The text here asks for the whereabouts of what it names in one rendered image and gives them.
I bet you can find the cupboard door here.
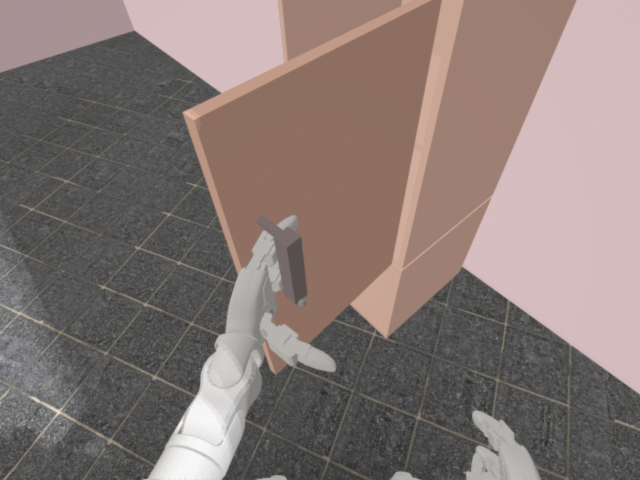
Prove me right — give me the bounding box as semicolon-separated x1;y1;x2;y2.
182;0;442;375

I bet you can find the left robot hand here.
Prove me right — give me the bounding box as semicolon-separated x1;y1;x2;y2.
225;215;336;372

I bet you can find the handle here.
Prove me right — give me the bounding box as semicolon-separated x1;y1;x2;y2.
257;215;307;305

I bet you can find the right robot hand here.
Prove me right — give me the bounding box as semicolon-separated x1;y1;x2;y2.
466;410;541;480

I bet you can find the left robot forearm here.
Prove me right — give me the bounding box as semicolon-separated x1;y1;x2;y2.
142;332;264;480

